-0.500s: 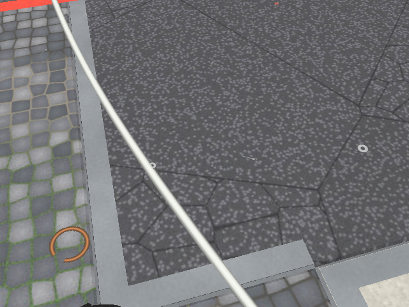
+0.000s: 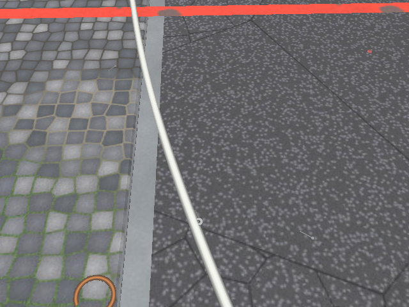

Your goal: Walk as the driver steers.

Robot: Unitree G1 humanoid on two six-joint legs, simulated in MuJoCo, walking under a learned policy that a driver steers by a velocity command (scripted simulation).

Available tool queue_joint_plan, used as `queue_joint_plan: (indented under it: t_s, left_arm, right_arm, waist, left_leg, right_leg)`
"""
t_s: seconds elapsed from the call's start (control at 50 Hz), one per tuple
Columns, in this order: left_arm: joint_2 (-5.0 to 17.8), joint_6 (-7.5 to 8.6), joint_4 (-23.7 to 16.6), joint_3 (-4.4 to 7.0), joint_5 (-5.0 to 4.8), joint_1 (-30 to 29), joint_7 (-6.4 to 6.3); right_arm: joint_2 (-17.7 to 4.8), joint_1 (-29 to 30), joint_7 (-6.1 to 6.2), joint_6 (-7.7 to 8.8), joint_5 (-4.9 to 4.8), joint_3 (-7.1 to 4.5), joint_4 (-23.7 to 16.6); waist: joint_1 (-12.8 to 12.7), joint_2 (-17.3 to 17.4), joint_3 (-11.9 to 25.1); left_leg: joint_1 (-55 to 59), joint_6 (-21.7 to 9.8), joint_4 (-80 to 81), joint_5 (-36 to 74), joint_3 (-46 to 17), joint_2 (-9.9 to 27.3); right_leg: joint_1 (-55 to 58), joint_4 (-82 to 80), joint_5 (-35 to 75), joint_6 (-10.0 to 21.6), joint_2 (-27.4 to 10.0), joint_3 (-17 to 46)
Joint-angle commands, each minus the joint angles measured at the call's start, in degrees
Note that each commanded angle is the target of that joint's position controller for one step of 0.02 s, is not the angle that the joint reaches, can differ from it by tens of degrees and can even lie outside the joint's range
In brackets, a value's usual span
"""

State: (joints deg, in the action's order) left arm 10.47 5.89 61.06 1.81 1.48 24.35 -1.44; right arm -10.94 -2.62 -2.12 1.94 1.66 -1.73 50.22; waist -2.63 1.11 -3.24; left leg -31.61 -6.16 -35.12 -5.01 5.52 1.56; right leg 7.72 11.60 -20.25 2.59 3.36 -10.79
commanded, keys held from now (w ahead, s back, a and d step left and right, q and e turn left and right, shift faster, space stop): w+q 0.18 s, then q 0.48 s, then w+q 0.10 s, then w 0.24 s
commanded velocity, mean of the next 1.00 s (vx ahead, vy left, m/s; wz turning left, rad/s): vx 0.29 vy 0.00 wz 0.50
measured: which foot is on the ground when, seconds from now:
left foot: up 0.00-0.04, down 0.06-0.58, up 0.60-0.98, down 1.00-1.00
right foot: down 0.00-0.04, up 0.06-0.56, down 0.58-1.00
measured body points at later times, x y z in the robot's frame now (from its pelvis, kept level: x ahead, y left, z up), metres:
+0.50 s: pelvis +0.24 +0.03 +0.01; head +0.28 +0.05 +0.45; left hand +0.36 +0.30 -0.11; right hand +0.31 -0.25 -0.12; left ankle +0.15 +0.07 -0.73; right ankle +0.40 -0.06 -0.69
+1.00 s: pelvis +0.32 +0.05 +0.01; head +0.32 +0.06 +0.46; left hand +0.22 +0.32 -0.12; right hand +0.57 -0.11 -0.10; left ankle +0.26 +0.12 -0.73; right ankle +0.40 -0.04 -0.73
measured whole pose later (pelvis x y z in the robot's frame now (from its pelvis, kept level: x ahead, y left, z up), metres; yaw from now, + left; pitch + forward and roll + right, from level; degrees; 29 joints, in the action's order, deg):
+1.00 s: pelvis +0.32 +0.05 +0.01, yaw +32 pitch +1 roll -1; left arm 16.3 0.4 46.9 3.3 1.2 18.7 0.8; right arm -15.2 -12.7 -3.1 -0.4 1.9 -1.8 45.0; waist -1.7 -0.4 2.0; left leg -12.9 -4.6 -28.7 -21.3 1.2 -0.4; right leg -14.2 24.3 -11.8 1.7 -2.2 -7.9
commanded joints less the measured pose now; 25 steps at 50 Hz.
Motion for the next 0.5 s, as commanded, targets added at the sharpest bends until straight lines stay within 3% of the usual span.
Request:
queue_joint_plan:
  t_s: [0.02, 0.04, 0.06, 0.08, 0.1, 0.12, 0.14, 0.16, 0.18, 0.2, 0.24, 0.28, 0.38, 0.46, 0.5]
  left_arm:
    - [9.9, -0.48, -1.4, 1.94, 0.29, 1.8, -0.88]
    - [10.6, -1.0, -1.9, 2.14, 0.1, 1.2, -0.81]
    - [10.5, -1.01, -3.8, 2.0, -0.26, -0.1, -0.59]
    - [5.0, -0.56, -7.5, 1.04, -1.51, 2.5, 0.86]
    - [9.3, 0.12, -9.0, 2.06, -0.74, -4.0, 1.15]
    - [8.8, 0.88, -11.1, 1.88, -0.97, -8.4, 1.47]
    - [8.5, 1.34, -11.2, 1.75, -0.99, -9.0, 1.43]
    - [8.1, 0.83, -11.0, 1.88, -0.4, -8.9, 1.27]
    - [7.6, -0.37, -11.3, 1.79, 0.61, -7.9, 1.27]
    - [7.0, -1.57, -11.4, 1.79, 1.01, -7.4, 1.3]
    - [6.2, -3.19, -12.2, 1.67, 1.05, -7.5, 1.25]
    - [6.1, -3.85, -13.7, 1.56, 0.86, -10.1, 1.13]
    - [7.3, -4.45, -18.1, 1.11, 0.03, -19.3, 0.97]
    - [8.6, -4.2, -20.3, 0.7, -0.48, -23.7, 0.63]
    - [9.7, -3.68, -20.3, 0.71, -0.69, -22.4, 0.33]
  right_arm:
    - [-5.3, -4.5, 0.46, 0.98, 0.26, -1.82, -1.9]
    - [-6.6, -12.2, 0.6, 1.33, 0.54, -2.68, 0.5]
    - [-10.5, -21.0, 1.08, 1.54, 1.47, -4.26, 2.6]
    - [-17.0, -23.2, 1.73, 1.15, 1.49, -6.06, 1.9]
    - [-16.1, -22.5, 1.54, 0.18, -0.58, -5.84, 2.2]
    - [-14.8, -17.9, 1.83, -0.01, -0.94, -5.48, 1.8]
    - [-11.6, -15.4, 1.83, 0.17, -0.91, -4.75, 1.5]
    - [-9.9, -13.3, 2.02, 0.48, -1.02, -4.3, 1.2]
    - [-8.4, -12.3, 2.28, 0.84, -1.44, -3.78, 1.2]
    - [-8.5, -12.2, 2.34, 1.38, -1.6, -3.6, 1.0]
    - [-10.4, -13.7, 2.26, 2.2, -1.69, -3.92, 1.2]
    - [-11.7, -15.4, 2.23, 1.95, -1.48, -4.18, 1.0]
    - [-11.7, -19.6, 2.83, -0.02, -1.53, -4.15, 0.2]
    - [-12.3, -21.5, 3.64, -1.29, -0.85, -4.45, -0.6]
    - [-12.7, -20.3, 3.93, -1.74, -0.41, -4.7, -1.7]
  waist:
    - [4.6, -6.3, 2.6]
    - [7.8, -5.9, 6.7]
    - [11.9, -3.0, 11.6]
    - [9.2, 11.2, 17.7]
    - [9.8, 4.7, 18.8]
    - [8.0, 2.4, 9.9]
    - [6.0, -2.0, 6.0]
    - [3.8, -3.5, 3.1]
    - [1.9, -2.7, 2.9]
    - [1.1, -2.1, 2.8]
    - [0.3, -1.6, 2.8]
    - [0.8, -0.2, 3.4]
    - [4.7, 3.4, 5.1]
    - [6.6, 3.7, 4.7]
    - [5.9, 4.0, 4.5]
  left_leg:
    - [7.5, -3.8, 1.9, -7.3, 3.8, -5.3]
    - [16.8, -5.4, 5.6, -6.1, 3.6, -6.9]
    - [30.9, -8.8, 7.8, -8.0, -5.8, -0.9]
    - [49.3, -18.8, 11.0, -7.2, -36.4, 17.0]
    - [50.0, -19.3, 17.8, -6.4, -47.0, 18.1]
    - [43.3, -17.2, 18.7, -3.6, -37.4, 16.7]
    - [36.2, -14.7, 19.9, 2.2, -32.2, 14.6]
    - [30.1, -12.7, 20.7, 7.8, -27.7, 11.8]
    - [26.0, -11.5, 21.4, 11.1, -24.2, 9.3]
    - [23.9, -11.1, 21.1, 18.1, -22.1, 8.3]
    - [21.8, -10.7, 19.5, 33.4, -18.5, 6.7]
    - [21.3, -9.0, 17.7, 40.8, -16.3, 4.8]
    - [25.9, -4.1, 14.2, 41.5, -18.0, 3.0]
    - [31.6, -3.9, 10.3, 40.9, -22.5, 4.2]
    - [32.0, -3.6, 7.2, 40.5, -24.9, 4.4]
  right_leg:
    - [1.1, 16.1, 65.2, 4.9, -17.3, 1.0]
    - [-1.9, 27.1, 63.0, 4.1, -16.7, -0.2]
    - [-13.5, 42.6, 49.0, 2.5, -15.4, -0.8]
    - [-38.7, 66.5, 2.0, -0.8, -3.9, -0.7]
    - [-47.1, 72.7, -7.4, -0.5, -1.3, 11.7]
    - [-51.5, 70.3, -1.9, -0.1, -5.3, 13.2]
    - [-49.0, 65.2, 1.8, -0.2, -7.3, 13.0]
    - [-45.7, 61.1, 2.5, -0.8, -8.5, 13.0]
    - [-42.1, 58.0, 2.6, -1.8, -9.3, 13.1]
    - [-39.9, 56.2, 2.1, -2.8, -9.1, 12.8]
    - [-39.0, 52.5, 2.3, -4.5, -8.4, 11.4]
    - [-39.6, 48.2, 5.5, -5.6, -7.4, 10.3]
    - [-41.8, 38.3, 13.0, -5.5, -5.4, 10.3]
    - [-43.1, 31.9, 12.1, -4.5, -3.6, 11.9]
    - [-39.7, 27.2, 10.0, -3.4, -2.7, 13.2]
